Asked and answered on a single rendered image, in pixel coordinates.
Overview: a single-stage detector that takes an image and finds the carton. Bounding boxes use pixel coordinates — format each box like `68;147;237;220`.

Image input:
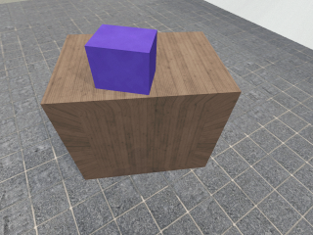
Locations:
84;24;157;95

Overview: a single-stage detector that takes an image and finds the pedestal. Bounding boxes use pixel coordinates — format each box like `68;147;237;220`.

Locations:
40;31;242;180

